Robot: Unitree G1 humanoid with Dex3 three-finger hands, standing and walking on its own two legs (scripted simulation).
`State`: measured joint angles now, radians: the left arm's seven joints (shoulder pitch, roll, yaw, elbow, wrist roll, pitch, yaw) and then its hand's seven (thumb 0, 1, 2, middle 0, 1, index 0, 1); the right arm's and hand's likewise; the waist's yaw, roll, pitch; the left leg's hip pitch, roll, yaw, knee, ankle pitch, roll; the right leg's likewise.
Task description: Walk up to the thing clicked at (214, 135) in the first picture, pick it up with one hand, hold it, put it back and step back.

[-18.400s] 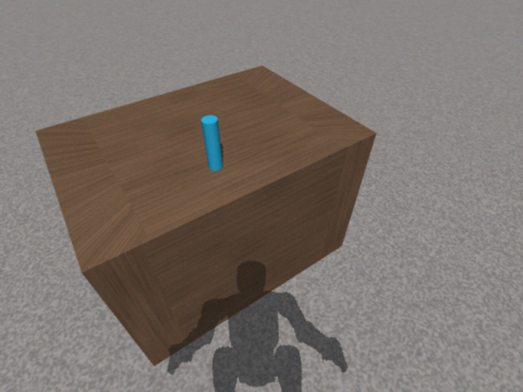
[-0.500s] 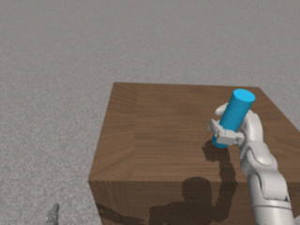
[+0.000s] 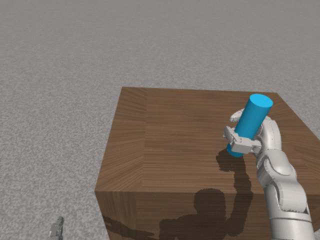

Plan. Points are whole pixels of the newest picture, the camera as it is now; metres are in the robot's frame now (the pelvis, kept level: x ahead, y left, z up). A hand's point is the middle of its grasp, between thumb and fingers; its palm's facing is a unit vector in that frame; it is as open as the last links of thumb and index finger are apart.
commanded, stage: crouch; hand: right
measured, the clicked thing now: (246, 128) +0.34 -0.18 +0.19
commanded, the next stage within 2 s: lower in 1.38 s
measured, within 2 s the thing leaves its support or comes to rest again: neither
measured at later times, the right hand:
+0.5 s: hand (228, 135) +0.39 -0.17 +0.12, palm faces +0.14 +0.99 +0.02, open 5.7 cm
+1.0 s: hand (221, 133) +0.46 -0.19 +0.07, palm faces +0.13 +0.99 +0.02, open 5.7 cm
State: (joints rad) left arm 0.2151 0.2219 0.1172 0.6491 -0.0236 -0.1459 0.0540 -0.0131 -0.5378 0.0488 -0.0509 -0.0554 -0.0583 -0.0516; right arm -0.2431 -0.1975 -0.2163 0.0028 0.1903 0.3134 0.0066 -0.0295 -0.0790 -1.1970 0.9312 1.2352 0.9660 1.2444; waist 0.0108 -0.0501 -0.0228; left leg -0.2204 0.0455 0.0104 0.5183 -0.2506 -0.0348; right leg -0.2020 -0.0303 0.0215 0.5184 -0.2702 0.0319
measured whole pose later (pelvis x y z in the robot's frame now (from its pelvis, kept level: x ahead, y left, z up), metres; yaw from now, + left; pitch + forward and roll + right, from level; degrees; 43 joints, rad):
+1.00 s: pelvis -0.01 -0.01 -0.02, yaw +2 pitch +9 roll +1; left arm 0.24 0.21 0.05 0.48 0.01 -0.15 0.05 -0.01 -0.55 0.06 -0.06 -0.06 -0.07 -0.05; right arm -0.68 -0.36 -0.34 0.95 0.11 -0.25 0.05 -0.03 -0.06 -1.23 0.97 1.19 1.01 1.20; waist 0.12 0.02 -0.06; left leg -0.57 0.03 -0.02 0.70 -0.29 -0.04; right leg -0.56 -0.05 0.01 0.75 -0.35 0.02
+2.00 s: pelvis -0.02 -0.01 -0.08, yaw +2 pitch +20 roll +2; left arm 0.35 0.23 0.03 0.09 0.05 -0.08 0.01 -0.01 -0.55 0.06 -0.06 -0.05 -0.06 -0.06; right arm -0.85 -0.49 -0.47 1.14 0.02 -0.37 0.06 -0.03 -0.06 -1.22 0.97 1.19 1.00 1.20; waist 0.23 0.02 -0.12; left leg -0.97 0.00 0.00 1.02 -0.40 -0.04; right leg -0.98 -0.07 0.04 1.09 -0.47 0.03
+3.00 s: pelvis -0.02 -0.01 -0.10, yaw +3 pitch +24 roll +3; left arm 0.37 0.25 0.05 -0.04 0.07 -0.02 -0.01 -0.01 -0.52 0.04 -0.06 -0.05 -0.07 -0.05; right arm -0.85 -0.52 -0.50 1.17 -0.01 -0.43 0.05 -0.03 -0.10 -1.09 0.99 1.11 1.02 1.12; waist 0.27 0.01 -0.15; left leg -1.12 0.00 0.01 1.16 -0.46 -0.04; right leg -1.13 -0.07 0.06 1.24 -0.53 0.03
